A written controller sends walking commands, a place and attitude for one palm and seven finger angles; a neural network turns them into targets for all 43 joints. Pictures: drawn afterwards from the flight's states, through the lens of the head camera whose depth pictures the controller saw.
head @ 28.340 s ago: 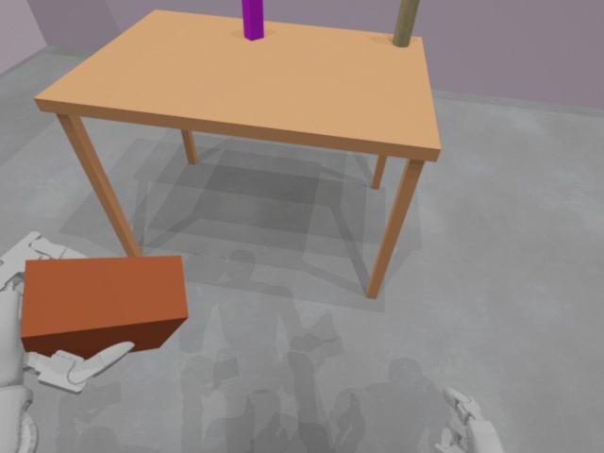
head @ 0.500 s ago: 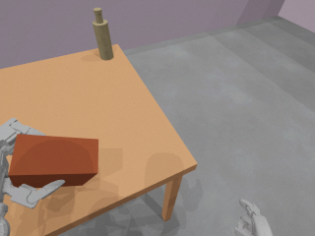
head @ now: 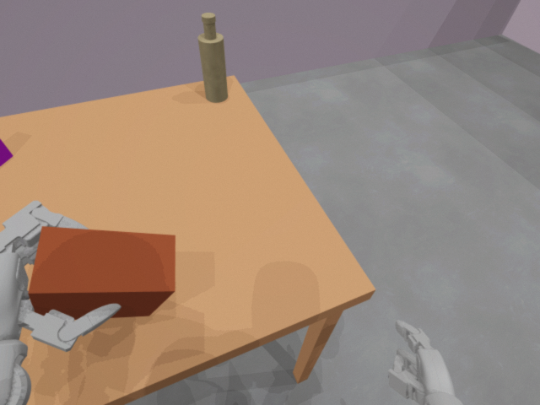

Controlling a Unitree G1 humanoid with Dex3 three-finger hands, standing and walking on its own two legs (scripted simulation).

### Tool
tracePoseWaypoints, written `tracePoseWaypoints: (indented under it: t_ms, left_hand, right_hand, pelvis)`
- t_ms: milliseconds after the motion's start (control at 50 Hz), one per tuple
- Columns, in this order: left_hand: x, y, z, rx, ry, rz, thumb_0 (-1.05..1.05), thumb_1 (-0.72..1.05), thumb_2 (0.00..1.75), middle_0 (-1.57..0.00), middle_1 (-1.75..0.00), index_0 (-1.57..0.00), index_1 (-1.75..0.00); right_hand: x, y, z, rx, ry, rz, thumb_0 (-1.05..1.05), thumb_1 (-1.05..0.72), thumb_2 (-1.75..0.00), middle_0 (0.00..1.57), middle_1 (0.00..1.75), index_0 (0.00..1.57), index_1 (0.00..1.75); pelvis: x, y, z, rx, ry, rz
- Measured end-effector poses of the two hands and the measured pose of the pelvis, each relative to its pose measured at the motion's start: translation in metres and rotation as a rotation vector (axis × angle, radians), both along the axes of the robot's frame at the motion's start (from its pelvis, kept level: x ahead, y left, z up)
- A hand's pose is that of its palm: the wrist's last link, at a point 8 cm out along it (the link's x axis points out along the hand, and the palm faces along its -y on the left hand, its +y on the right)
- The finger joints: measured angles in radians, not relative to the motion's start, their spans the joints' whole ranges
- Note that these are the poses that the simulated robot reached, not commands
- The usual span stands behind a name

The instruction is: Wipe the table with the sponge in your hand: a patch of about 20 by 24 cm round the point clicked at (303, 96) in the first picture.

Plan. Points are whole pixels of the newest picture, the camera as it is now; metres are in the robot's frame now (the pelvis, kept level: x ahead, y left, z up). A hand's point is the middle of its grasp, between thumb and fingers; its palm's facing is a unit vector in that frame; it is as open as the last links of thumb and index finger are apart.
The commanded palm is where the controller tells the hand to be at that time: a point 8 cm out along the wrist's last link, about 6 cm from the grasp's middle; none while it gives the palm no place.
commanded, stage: come to a stop and stand still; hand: left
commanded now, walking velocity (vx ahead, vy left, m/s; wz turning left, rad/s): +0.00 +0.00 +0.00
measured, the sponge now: (125, 279) +0.23 +0.20 +0.12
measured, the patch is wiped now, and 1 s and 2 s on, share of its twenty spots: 0.00 0.00 0.00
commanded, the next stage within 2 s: look again from close up in 0.64 s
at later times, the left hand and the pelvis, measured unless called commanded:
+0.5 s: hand out of the picture +0.20 +0.32 +0.15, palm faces +0.33 -0.85 -0.40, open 10.5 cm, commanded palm +0.15 +0.35 +0.17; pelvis -0.01 +0.07 +0.00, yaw +0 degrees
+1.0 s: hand (48, 261) +0.22 +0.26 +0.16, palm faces +0.27 -0.87 -0.42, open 10.5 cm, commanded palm +0.15 +0.31 +0.17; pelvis -0.02 +0.04 +0.00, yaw -2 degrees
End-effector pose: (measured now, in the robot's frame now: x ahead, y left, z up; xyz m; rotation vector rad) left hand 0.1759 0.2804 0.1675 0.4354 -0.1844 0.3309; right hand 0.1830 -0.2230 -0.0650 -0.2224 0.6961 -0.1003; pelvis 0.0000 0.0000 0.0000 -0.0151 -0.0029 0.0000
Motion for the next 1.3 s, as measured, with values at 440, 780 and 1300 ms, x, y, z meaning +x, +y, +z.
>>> tracePoseWaypoints:
  t_ms: [440,780,1300]
  left_hand:
    - [-0.010,0.075,0.001,0.024,-0.036,-0.031,-0.01,-0.54,1.03,-0.70,-1.32,-0.71,-1.32]
    - [-0.008,0.074,0.019,0.195,-0.063,-0.019,-0.01,-0.54,1.03,-0.71,-1.32,-0.71,-1.31]
    - [0.010,0.031,0.026,0.121,-0.136,-0.081,-0.01,-0.54,1.03,-0.71,-1.32,-0.71,-1.32]
  right_hand:
    - [-0.043,0.077,-0.002,-0.013,0.039,0.002,0.01,-0.90,-0.90,0.21,0.30,0.20,0.30]
    - [-0.044,0.065,-0.011,-0.014,0.046,0.062,0.01,-0.90,-0.90,0.21,0.30,0.20,0.30]
    - [-0.017,0.018,-0.005,-0.031,0.013,0.028,0.01,-0.90,-0.90,0.20,0.30,0.20,0.30]
  pelvis:
    - [-0.012,0.070,0.002,-0.001,-0.007,-0.001]
    - [-0.022,0.055,-0.002,-0.003,-0.006,0.022]
    - [-0.005,0.029,-0.003,-0.006,0.013,-0.018]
